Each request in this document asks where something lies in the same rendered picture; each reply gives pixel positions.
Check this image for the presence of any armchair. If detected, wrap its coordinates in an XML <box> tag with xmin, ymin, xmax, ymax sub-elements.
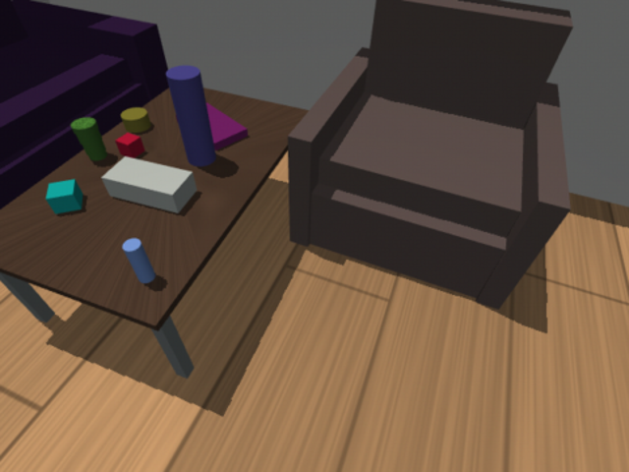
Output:
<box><xmin>288</xmin><ymin>0</ymin><xmax>573</xmax><ymax>310</ymax></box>

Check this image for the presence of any coffee table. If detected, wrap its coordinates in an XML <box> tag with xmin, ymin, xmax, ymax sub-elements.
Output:
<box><xmin>0</xmin><ymin>88</ymin><xmax>309</xmax><ymax>379</ymax></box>

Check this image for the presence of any sofa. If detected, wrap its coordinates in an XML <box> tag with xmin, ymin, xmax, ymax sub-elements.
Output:
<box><xmin>0</xmin><ymin>0</ymin><xmax>169</xmax><ymax>209</ymax></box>

